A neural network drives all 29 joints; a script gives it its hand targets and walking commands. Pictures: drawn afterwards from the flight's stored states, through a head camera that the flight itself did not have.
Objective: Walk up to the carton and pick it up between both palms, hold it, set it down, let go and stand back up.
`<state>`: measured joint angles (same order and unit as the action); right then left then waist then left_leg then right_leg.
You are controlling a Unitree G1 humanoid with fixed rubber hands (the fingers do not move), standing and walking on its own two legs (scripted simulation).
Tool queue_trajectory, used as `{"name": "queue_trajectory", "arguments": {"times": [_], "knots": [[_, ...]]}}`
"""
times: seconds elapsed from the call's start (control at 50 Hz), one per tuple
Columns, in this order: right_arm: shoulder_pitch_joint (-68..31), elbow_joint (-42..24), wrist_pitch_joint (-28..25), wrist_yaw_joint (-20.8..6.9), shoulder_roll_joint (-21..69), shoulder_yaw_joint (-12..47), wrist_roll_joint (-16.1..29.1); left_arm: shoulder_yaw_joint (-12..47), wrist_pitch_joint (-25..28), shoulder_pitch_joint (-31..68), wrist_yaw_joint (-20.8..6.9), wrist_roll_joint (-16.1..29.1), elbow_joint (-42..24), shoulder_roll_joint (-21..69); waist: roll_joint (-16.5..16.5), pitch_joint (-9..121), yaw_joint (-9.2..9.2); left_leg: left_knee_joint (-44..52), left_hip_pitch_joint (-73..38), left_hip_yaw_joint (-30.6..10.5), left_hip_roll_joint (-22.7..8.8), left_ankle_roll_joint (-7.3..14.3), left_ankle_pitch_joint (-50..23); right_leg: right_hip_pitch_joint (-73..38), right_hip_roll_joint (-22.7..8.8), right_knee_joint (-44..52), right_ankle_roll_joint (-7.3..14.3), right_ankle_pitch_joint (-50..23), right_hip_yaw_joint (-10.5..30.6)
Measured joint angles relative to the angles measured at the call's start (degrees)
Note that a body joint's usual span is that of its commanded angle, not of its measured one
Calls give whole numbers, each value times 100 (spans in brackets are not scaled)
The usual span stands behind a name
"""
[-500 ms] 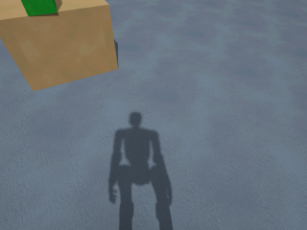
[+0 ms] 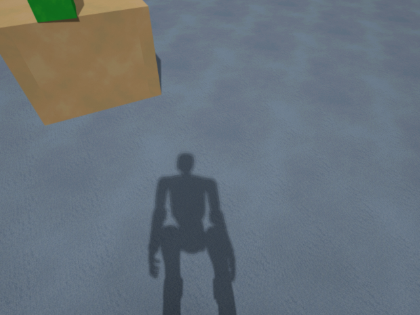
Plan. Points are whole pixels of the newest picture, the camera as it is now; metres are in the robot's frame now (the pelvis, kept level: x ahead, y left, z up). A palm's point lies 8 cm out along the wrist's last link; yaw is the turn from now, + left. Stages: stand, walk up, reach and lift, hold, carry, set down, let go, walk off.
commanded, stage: walk up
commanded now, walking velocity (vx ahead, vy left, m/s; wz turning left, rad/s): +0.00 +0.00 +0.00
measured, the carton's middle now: out of the picture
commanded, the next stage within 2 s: none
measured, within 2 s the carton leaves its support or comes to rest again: neither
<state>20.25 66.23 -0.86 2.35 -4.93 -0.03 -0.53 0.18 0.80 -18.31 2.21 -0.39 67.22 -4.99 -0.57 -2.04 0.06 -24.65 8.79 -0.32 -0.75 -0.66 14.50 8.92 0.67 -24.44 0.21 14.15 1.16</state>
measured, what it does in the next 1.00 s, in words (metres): walks ahead, turning left: left foot, then right foot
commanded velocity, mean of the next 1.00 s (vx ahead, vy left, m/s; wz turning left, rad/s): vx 0.49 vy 0.04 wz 0.34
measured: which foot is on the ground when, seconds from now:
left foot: down 0.00-0.04, up 0.06-0.36, down 0.38-0.92, up 0.94-1.00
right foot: down 0.00-0.38, up 0.40-0.88, down 0.90-1.00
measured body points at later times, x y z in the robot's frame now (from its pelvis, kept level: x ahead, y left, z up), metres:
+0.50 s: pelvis +0.10 +0.14 -0.01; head +0.10 +0.17 +0.44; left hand +0.07 +0.38 -0.18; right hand +0.18 -0.09 -0.15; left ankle +0.08 +0.23 -0.74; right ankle +0.06 -0.04 -0.65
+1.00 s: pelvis +0.40 +0.18 -0.03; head +0.45 +0.19 +0.42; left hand +0.42 +0.44 -0.16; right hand +0.40 -0.06 -0.18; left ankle +0.17 +0.25 -0.64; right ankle +0.53 +0.13 -0.74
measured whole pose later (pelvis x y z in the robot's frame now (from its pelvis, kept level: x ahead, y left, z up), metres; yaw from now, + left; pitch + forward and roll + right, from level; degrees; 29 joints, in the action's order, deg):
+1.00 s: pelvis +0.40 +0.18 -0.03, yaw +22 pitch +1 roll +0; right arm 24.7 64.6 -3.8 0.2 -9.8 -3.6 -0.2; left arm -3.3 4.4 -5.9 -0.8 -1.4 56.0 -9.4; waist -1.8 -5.4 2.1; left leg -67.4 13.0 -2.4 -2.1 0.6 22.9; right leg 27.4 -2.8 -37.0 2.6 10.7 -9.0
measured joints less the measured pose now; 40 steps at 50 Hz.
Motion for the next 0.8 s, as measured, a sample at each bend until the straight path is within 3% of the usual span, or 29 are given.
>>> {"name": "queue_trajectory", "arguments": {"times": [0.04, 0.06, 0.1, 0.14, 0.2, 0.26, 0.32, 0.36, 0.38, 0.42, 0.44, 0.48, 0.62, 0.74, 0.8], "knots": [[-2, -1, 1, -1, 0, 0, 1, 3, 3, -3, -1, 3, 1, 0, 1, 1, 0, -2, -5, 1, -4, -2, 5, -6, 3, 2, 1, 2, 2], [26, -54, 66, -61, -17, -48, -23, -57, -19, -11, 7, -30, -49, 7, -22, 33, 20, -327, 168, -13, 5, 21, 464, 24, -23, -45, 3, 100, -65], [-18, -191, 309, -234, -99, -171, -148, -199, -11, -29, 91, -78, -213, -50, 6, 82, -56, -1785, 902, 125, 55, -20, 826, 120, -217, -149, -43, 204, -214], [-230, -420, 423, -389, -271, -260, -203, -300, 40, -71, 183, -103, -242, -145, 2, 64, -79, -3045, 1671, 232, -25, -92, 441, 149, -420, -156, -161, 132, -343], [-531, -908, 354, -524, -531, -388, -219, -402, 100, -209, 206, -111, -161, -333, -34, 43, 22, -3972, 2428, 251, -311, -158, -28, -32, -634, -48, -326, 184, -536], [-721, -1225, 266, -568, -653, -477, -137, -521, 190, -327, 102, -172, -133, -566, 83, 91, 68, -3318, 2437, 286, -554, -148, -66, -358, -850, 122, -466, 274, -762], [-742, -1364, 210, -564, -752, -518, -105, -612, 292, -305, -30, -259, -200, -746, 204, 144, -7, -2359, 1999, 522, -663, -12, 289, -632, -1043, 78, -563, 527, -1035], [-675, -1415, 112, -546, -831, -530, -111, -632, 318, -275, -128, -297, -254, -819, 258, 189, -47, -1756, 1545, 774, -619, 116, 471, -641, -1223, -330, -500, 904, -1181], [-630, -1455, 12, -530, -893, -539, -138, -614, 312, -264, -181, -302, -286, -824, 229, 213, -32, -1486, 1375, 793, -562, 174, 482, -438, -1324, -941, -330, 1120, -1221], [-585, -1356, -145, -459, -818, -504, -112, -572, 209, -79, -296, -255, -352, -856, 307, 164, 24, -1892, 1520, 763, -409, 222, 478, 344, -1242, -2846, -98, 1428, -669], [-502, -1258, -173, -436, -736, -438, -82, -549, 171, 27, -343, -220, -418, -852, 324, 164, 22, -1880, 1439, 745, -352, 234, 563, 720, -1090, -3626, -35, 1276, -469], [-270, -1041, -188, -410, -537, -303, -62, -484, 198, 242, -408, -163, -580, -803, 305, 182, 19, -1386, 1059, 681, -264, 189, 444, 1306, -890, -4378, -16, 621, -464], [521, -627, -385, -375, 38, -84, -63, -351, 168, 798, -495, -121, -1042, -569, 139, 245, 169, 666, -417, 393, -63, 262, -19, 2456, -751, -3500, -250, -545, -669], [927, -476, -492, -286, 184, -39, -57, -377, 41, 1182, -527, -80, -1042, -564, 142, 76, 395, 1237, -1250, 193, -56, 168, 243, 2931, -703, -2350, -357, -1307, -717], [1032, -393, -524, -239, 127, -76, -68, -378, 38, 1390, -550, -44, -1076, -554, 134, -63, 497, 1353, -1604, 119, -118, 60, 509, 2872, -615, -1552, -288, -1491, -823]]}}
